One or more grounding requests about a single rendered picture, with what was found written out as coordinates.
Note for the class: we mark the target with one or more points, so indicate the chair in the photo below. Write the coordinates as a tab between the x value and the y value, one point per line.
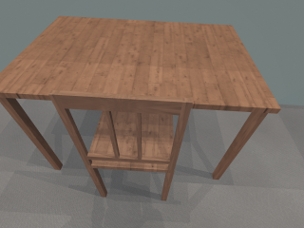
134	133

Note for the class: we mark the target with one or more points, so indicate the table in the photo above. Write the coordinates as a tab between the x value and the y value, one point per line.
205	62

